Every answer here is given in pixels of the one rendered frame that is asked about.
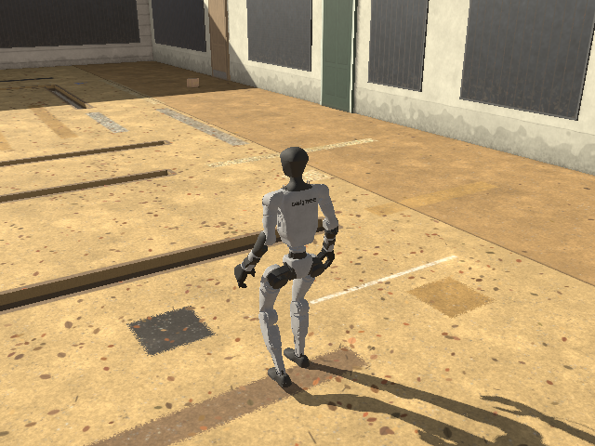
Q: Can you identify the robot left foot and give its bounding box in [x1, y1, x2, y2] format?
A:
[268, 367, 292, 387]

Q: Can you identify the robot left hand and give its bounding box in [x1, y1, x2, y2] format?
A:
[234, 264, 256, 288]

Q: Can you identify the robot right forearm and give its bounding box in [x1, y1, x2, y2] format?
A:
[323, 226, 338, 252]

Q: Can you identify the robot right hand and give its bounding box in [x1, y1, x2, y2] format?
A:
[317, 248, 335, 269]

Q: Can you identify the robot left forearm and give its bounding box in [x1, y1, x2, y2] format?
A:
[241, 232, 268, 271]

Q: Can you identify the left robot upper arm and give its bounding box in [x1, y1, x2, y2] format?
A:
[262, 190, 283, 245]

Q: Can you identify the right robot upper arm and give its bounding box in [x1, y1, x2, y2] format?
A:
[311, 184, 338, 230]

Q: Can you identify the right robot shin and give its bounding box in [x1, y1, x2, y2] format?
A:
[290, 299, 310, 357]

